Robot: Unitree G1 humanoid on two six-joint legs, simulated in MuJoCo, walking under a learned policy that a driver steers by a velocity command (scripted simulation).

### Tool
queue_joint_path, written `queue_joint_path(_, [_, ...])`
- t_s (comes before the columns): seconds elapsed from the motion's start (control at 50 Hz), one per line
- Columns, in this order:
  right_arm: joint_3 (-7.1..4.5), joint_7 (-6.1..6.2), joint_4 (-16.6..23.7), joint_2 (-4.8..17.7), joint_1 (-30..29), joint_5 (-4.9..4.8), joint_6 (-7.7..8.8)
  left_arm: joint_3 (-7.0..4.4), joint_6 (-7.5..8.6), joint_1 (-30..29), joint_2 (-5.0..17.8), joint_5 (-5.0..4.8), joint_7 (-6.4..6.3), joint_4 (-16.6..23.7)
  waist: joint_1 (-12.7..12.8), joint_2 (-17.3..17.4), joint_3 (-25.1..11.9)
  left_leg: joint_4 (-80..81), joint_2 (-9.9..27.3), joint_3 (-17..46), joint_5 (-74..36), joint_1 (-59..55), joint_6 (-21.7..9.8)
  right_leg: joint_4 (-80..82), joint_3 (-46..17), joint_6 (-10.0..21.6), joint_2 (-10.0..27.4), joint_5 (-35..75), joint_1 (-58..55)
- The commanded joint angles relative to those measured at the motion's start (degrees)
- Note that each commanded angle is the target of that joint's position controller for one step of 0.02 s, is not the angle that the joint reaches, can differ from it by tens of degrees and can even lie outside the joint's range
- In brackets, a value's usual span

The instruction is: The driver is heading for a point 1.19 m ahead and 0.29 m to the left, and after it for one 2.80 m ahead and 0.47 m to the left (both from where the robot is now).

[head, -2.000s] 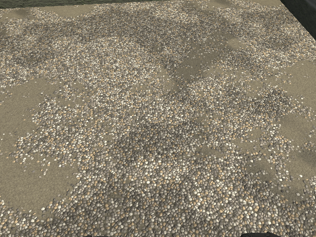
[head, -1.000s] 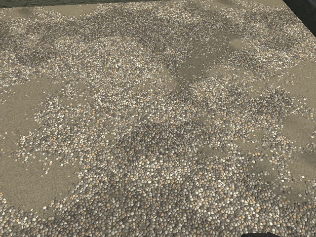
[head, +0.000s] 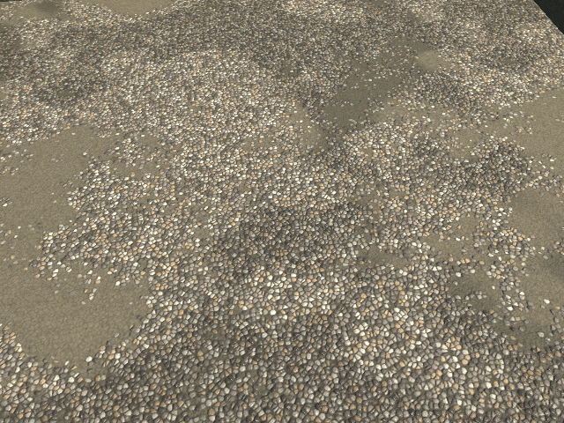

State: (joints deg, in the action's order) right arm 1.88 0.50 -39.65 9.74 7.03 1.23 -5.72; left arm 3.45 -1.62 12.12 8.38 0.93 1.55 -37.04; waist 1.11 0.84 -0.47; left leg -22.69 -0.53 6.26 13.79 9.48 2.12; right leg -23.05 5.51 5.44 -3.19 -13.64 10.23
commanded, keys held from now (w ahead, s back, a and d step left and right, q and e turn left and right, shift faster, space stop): no key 0.24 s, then w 0.60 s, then no key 0.16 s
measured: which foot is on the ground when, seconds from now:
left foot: down 0.00-1.00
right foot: down 0.00-1.00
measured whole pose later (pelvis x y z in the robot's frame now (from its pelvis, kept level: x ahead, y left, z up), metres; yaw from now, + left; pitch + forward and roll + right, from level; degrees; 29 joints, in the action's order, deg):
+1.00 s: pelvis +0.00 +0.01 -0.02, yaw +0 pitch -1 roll +1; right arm 3.1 0.6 -36.3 8.5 4.4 1.8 -5.9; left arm 4.5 -1.9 9.8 7.4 1.9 1.1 -32.9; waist 1.4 -0.7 -0.6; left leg -33.4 -2.6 5.8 19.3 13.1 1.4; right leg -35.5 4.8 4.5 -1.3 -20.0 14.7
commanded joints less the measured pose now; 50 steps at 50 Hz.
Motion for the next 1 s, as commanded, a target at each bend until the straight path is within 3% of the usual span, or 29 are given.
queue_joint_path(0.02, [-0.91, 0.21, 4.6, 3.5, -3.0, -0.02, 0.81, -1.18, 0.58, -2.4, 3.8, -0.07, -0.12, 4.7, -0.1, -1.7, -5.2, 1.0, 3.1, 2.8, -7.0, 1.5, -1.4, 3.1, -9.2, 0.3, 9.7, 21.9, -5.0])
queue_joint_path(0.08, [-0.99, 0.26, 4.6, 3.8, -2.5, 0.04, 0.70, -1.35, 0.25, -2.1, 4.2, -0.01, -0.16, 4.7, 0.0, -1.6, -4.9, 0.6, 3.0, 2.6, -6.1, 2.6, -1.3, 2.9, -9.3, 0.5, 9.8, 22.3, -5.0])
queue_joint_path(0.1, [1.02, 0.71, 4.1, 3.2, 1.4, 2.05, 0.86, -1.69, -0.58, 6.6, 7.0, 1.22, -0.39, 1.4, 0.8, -0.8, -5.7, 0.4, 3.7, 3.9, -3.4, 2.1, -4.1, 8.8, -14.9, 1.5, 11.7, 27.4, -8.2])
queue_joint_path(0.12, [0.91, 0.82, 3.6, 3.0, 3.0, 1.78, 1.14, -1.99, -1.00, 5.1, 7.5, 0.74, -0.70, 0.6, -1.0, -1.4, -2.7, 1.7, 4.6, 4.3, -3.5, 4.2, -3.9, 9.2, -15.0, 1.9, 12.7, 30.2, -9.3])
queue_joint_path(0.14, [1.00, 0.92, 3.2, 4.1, 3.4, 1.54, 1.52, -1.95, -1.22, 3.9, 7.1, 0.59, -0.97, 0.9, -0.6, -1.7, -2.1, 2.2, 5.0, 4.3, -3.9, 5.1, -3.8, 9.3, -14.3, 1.8, 12.1, 31.4, -10.6])
queue_joint_path(0.2, [0.97, 1.23, 2.6, 6.0, 4.5, 0.69, 2.59, -2.16, -1.55, 4.5, 7.2, 0.59, -1.26, 0.0, 0.0, -1.3, -2.3, 3.0, 5.2, 4.1, -3.9, 6.1, -3.5, 10.7, -13.5, 1.5, 11.0, 27.5, -12.5])
queue_joint_path(0.24, [1.15, 1.45, 2.4, 6.1, 5.2, 0.52, 2.92, -2.22, -1.70, 5.3, 7.1, 0.64, -1.20, -0.7, 0.0, -0.9, -1.6, 3.4, 5.3, 3.9, -3.4, 6.0, -3.5, 11.7, -13.3, 1.5, 10.4, 23.4, -11.8])
queue_joint_path(0.26, [0.35, 0.98, 2.2, 4.5, 2.8, -1.08, 2.20, -1.61, -1.07, -4.0, 3.9, -0.10, -0.46, 2.5, -1.4, -2.0, -2.9, 4.1, 4.7, 3.1, -5.1, 4.2, -1.3, 7.1, -8.7, 0.6, 8.8, 16.2, -8.5])
queue_joint_path(0.28, [0.64, 0.96, 2.7, 4.0, 0.5, -0.70, 1.83, -1.00, -0.76, -4.2, 2.2, -0.02, 0.18, 3.6, 0.7, -1.0, -4.0, 3.5, 4.5, 3.2, -5.7, 2.5, -1.2, 7.8, -9.0, -0.3, 7.7, 10.1, -5.6])
queue_joint_path(0.3, [0.56, 1.03, 3.2, 3.7, -1.0, -0.57, 1.52, -0.79, -0.48, -3.6, 2.1, -0.08, 0.40, 3.6, 0.9, 0.0, -3.6, 3.2, 4.1, 2.9, -5.9, 1.4, -1.3, 8.2, -9.0, -0.8, 7.4, 6.2, -3.1])
queue_joint_path(0.34, [0.65, 1.18, 3.7, 3.5, -1.6, 0.06, 1.10, -0.86, -0.09, -3.1, 3.1, -0.17, 0.34, 3.7, 0.8, 0.2, -2.9, 2.2, 3.1, 2.1, -4.6, 1.4, -1.7, 7.6, -8.9, -0.8, 6.7, 1.7, -1.0])
queue_joint_path(0.36, [0.55, 1.44, 1.4, 4.2, 2.7, 0.10, 1.29, -1.20, -0.16, 0.7, 5.1, -0.69, -0.55, 2.1, 0.3, -0.5, -5.1, 1.5, 1.9, 1.3, 1.3, -1.2, -2.0, 9.2, -10.8, -0.8, 6.9, -8.6, -0.5])
queue_joint_path(0.38, [0.56, 1.46, 1.3, 4.0, 2.5, 0.13, 1.41, -1.27, -0.32, -0.7, 5.4, -0.87, -0.97, 2.5, -0.1, -1.1, -1.3, 0.6, 1.3, 0.6, 1.5, 0.7, -2.1, 9.8, -11.5, -0.7, 7.0, -11.4, 1.9])
queue_joint_path(0.42, [0.70, 1.37, 1.0, 3.7, 2.2, 0.28, 1.68, -1.14, -0.44, -2.1, 5.4, -0.75, -1.33, 3.0, -0.4, -1.9, 1.0, -0.8, 0.8, 0.2, 2.2, 1.9, -2.2, 9.8, -12.4, -0.4, 7.5, -13.7, 4.2])
queue_joint_path(0.44, [0.69, 1.33, 0.9, 3.7, 2.2, 0.33, 1.80, -1.16, -0.46, -2.4, 5.4, -0.74, -1.38, 3.2, -0.4, -2.1, 1.6, -1.5, 0.5, 0.0, 2.3, 2.5, -2.3, 9.4, -12.4, -0.2, 7.5, -13.6, 4.6])
queue_joint_path(0.46, [0.74, 1.35, 3.3, 3.5, -1.3, 0.43, 1.71, -0.93, -0.29, -5.9, 4.3, -0.49, -0.57, 5.1, 0.2, -1.6, 3.7, -2.6, 0.9, 0.1, -2.5, 6.0, -2.3, 5.3, -9.7, 0.2, 6.6, -3.5, 4.0])
queue_joint_path(0.48, [0.61, 1.33, 3.7, 3.8, -0.8, 0.62, 1.69, -0.92, -0.06, -4.7, 4.1, -0.11, -0.24, 5.3, 0.6, -1.5, 0.2, -3.2, 0.9, 0.4, -2.4, 5.2, -2.4, 3.2, -9.2, 0.6, 6.7, 0.6, 1.9])
queue_joint_path(0.56, [0.35, 1.31, 5.7, 4.0, -1.5, 0.68, 1.77, -0.90, 0.07, -4.6, 3.9, 0.30, -0.35, 6.7, 0.9, -0.8, -2.4, -6.2, 0.2, 0.1, -4.5, 5.1, -2.7, -2.4, -8.0, 0.8, 6.8, 7.5, 1.2])
queue_joint_path(0.76, [-0.06, 0.75, 9.1, 3.7, -6.1, 0.84, 1.17, -0.60, 0.28, -7.3, 2.9, 0.69, -0.65, 10.0, 0.5, -1.5, -4.5, -11.2, -0.3, 0.3, -8.7, 3.8, -2.6, -8.6, -6.6, -0.5, 7.0, 10.9, 5.1])
queue_joint_path(0.78, [-0.05, 0.87, 7.6, 3.1, -3.3, 0.59, 1.57, -0.77, 0.17, -4.1, 3.5, -0.08, -1.50, 8.7, -0.3, -1.9, -7.4, -10.7, -1.4, -0.3, 2.4, 1.3, -2.6, -5.4, -9.0, -0.3, 7.7, 0.8, 4.5])
queue_joint_path(0.8, [0.09, 0.61, 9.8, 3.3, -7.9, 0.62, 1.21, -0.51, 0.10, -9.4, 3.1, 0.14, -0.85, 10.8, 0.0, -2.2, -0.7, -11.3, -0.8, -0.1, -7.0, 5.4, -2.3, -7.8, -7.3, -0.5, 7.4, 9.5, 7.4])
queue_joint_path(0.84, [-0.23, 0.46, 9.7, 3.7, -7.7, 0.77, 1.07, -0.51, 0.32, -8.0, 2.7, 0.67, -0.55, 10.7, 0.4, -1.8, -4.1, -12.2, -0.5, 0.3, -8.7, 3.9, -2.5, -9.0, -6.7, -0.6, 7.3, 11.0, 6.2])
queue_joint_path(0.86, [-0.18, 0.60, 7.8, 3.0, -4.0, 0.56, 1.45, -0.57, 0.25, -3.8, 3.2, -0.02, -1.38, 9.1, -0.4, -1.9, -7.6, -10.8, -1.4, 0.1, 2.8, 0.8, -2.5, -5.4, -9.2, -0.5, 8.0, 0.2, 5.4])
queue_joint_path(0.88, [0.02, 0.35, 9.7, 3.2, -8.1, 0.61, 1.13, -0.21, 0.30, -8.7, 2.7, 0.28, -0.76, 10.9, -0.1, -1.8, -0.8, -10.7, -0.5, 0.8, -6.4, 4.9, -2.4, -7.6, -7.4, -0.5, 7.6, 8.7, 8.1])
queue_joint_path(0.9, [-0.14, 0.30, 9.3, 3.3, -7.5, 0.77, 1.00, -0.11, 0.48, -7.4, 2.2, 0.77, -0.60, 10.6, 0.1, -1.2, -3.5, -10.0, 0.1, 1.7, -6.7, 3.6, -2.7, -7.6, -7.3, -0.7, 7.7, 8.8, 6.5])
queue_joint_path(1.0, [0.31, 0.06, 8.1, 2.4, -8.2, 0.59, 0.53, 0.57, 1.03, -5.5, 1.4, 1.16, -0.37, 8.9, 0.2, -0.2, -2.5, -2.6, 2.0, 4.5, -7.0, 1.5, -2.2, -1.5, -8.2, -1.6, 8.6, 8.0, 4.6])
